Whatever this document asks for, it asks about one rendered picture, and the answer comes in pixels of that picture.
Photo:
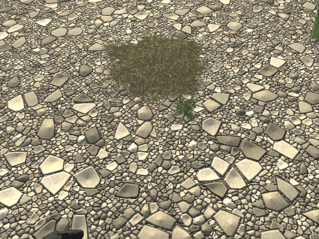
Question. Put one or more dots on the robot left hand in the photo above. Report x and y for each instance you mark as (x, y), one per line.
(66, 234)

